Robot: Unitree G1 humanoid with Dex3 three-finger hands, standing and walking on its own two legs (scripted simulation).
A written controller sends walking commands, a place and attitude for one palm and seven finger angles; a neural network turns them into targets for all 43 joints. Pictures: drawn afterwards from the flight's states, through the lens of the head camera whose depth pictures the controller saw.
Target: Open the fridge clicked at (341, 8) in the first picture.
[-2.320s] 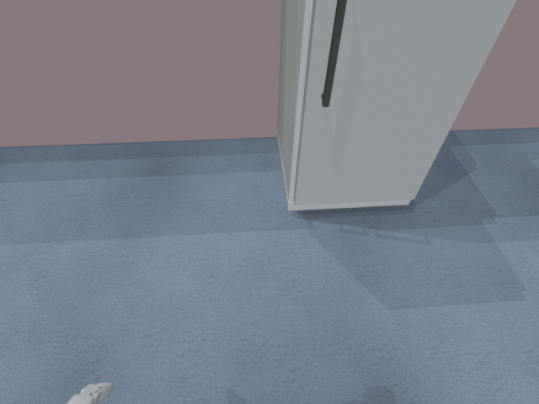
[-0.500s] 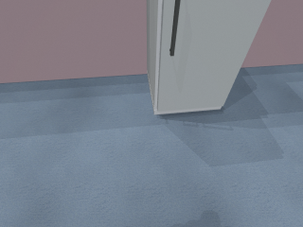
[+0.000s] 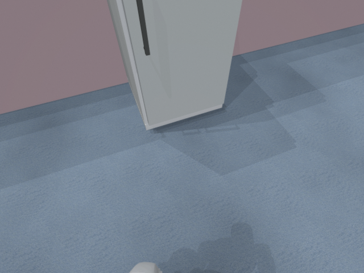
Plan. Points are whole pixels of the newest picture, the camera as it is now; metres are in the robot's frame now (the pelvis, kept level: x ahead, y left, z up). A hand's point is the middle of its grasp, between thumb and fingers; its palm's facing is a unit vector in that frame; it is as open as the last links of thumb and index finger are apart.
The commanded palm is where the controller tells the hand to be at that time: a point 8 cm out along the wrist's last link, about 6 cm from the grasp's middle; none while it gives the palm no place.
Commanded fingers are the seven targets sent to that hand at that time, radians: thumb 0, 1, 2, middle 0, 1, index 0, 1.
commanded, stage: walk to a spot facing it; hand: left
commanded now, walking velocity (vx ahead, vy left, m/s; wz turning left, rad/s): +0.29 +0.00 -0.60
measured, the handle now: (138, 0) +1.05 +0.27 +0.11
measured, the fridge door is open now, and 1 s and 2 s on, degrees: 0 0 0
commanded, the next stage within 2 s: turn to face it in 1.42 s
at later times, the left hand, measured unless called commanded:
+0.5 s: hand (112, 239) +0.21 +0.22 -0.17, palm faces -0.28 -0.95 -0.17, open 7.4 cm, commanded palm none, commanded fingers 0.00 0.90 0.90 -0.20 -0.30 -0.20 -0.30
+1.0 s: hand (176, 173) +0.42 +0.07 -0.16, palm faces -0.48 -0.85 -0.23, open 7.3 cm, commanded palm none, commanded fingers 0.00 0.90 0.90 -0.20 -0.30 -0.20 -0.30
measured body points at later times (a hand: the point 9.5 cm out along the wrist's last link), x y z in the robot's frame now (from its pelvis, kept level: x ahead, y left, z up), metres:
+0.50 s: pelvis +0.08 +0.04 +0.00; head +0.10 +0.06 +0.45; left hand +0.23 +0.27 -0.16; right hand -0.04 -0.17 -0.14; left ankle -0.01 +0.15 -0.74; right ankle +0.10 -0.13 -0.65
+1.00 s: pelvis +0.26 -0.08 +0.00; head +0.28 -0.09 +0.45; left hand +0.45 +0.11 -0.15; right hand +0.21 -0.32 -0.15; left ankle +0.41 +0.03 -0.68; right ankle +0.21 -0.14 -0.74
